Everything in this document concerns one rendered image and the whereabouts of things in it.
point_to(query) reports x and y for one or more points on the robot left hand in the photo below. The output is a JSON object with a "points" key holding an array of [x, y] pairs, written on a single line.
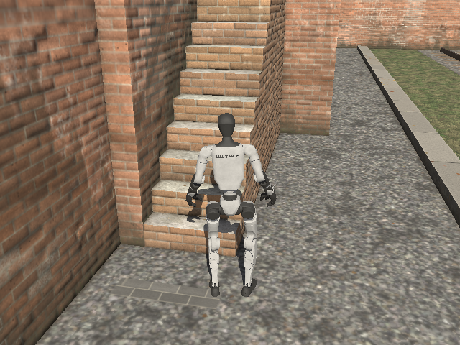
{"points": [[189, 199]]}

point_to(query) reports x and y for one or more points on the robot head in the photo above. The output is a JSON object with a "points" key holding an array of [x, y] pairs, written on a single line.
{"points": [[226, 124]]}

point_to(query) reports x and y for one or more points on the right robot upper arm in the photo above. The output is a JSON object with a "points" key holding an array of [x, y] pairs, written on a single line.
{"points": [[251, 151]]}

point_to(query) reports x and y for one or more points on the humanoid robot torso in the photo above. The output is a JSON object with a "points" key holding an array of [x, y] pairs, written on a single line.
{"points": [[228, 171]]}

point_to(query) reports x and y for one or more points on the left robot forearm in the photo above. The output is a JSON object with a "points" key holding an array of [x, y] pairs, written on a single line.
{"points": [[193, 187]]}

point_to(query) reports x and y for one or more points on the robot right hand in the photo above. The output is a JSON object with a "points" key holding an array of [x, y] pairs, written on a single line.
{"points": [[272, 197]]}

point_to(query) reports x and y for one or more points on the right robot forearm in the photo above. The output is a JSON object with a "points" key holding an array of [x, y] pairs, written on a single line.
{"points": [[266, 185]]}

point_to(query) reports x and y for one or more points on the left robot upper arm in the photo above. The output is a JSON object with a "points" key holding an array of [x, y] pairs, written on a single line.
{"points": [[205, 152]]}

